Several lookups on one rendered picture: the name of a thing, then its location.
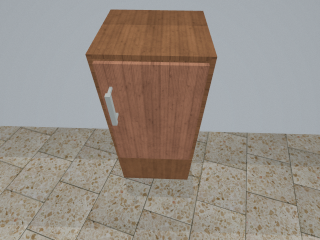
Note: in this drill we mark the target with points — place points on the handle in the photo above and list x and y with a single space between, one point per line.
110 106

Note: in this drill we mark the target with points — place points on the cupboard door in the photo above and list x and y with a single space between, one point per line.
158 105

